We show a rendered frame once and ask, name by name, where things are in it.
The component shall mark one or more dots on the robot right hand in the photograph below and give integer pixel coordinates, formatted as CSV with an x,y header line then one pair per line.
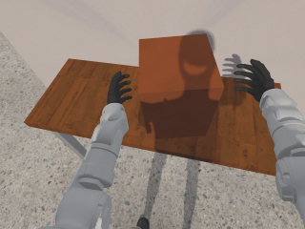
x,y
261,79

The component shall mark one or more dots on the left robot foot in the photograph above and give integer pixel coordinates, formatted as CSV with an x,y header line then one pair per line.
x,y
143,223

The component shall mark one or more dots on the right robot forearm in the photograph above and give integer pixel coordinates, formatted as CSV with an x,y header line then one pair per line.
x,y
285,123

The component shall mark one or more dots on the robot left hand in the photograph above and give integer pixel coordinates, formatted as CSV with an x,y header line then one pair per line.
x,y
114,93

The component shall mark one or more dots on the table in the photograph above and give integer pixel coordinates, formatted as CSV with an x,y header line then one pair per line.
x,y
73,104

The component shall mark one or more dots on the robot left upper arm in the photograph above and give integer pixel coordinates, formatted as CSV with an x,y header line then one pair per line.
x,y
83,208

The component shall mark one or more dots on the left robot forearm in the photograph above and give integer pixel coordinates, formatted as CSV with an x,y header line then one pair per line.
x,y
96,172

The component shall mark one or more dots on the carton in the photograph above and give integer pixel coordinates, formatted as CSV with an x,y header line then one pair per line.
x,y
179,85

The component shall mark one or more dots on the robot right upper arm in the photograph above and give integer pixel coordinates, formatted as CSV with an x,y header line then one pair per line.
x,y
290,181

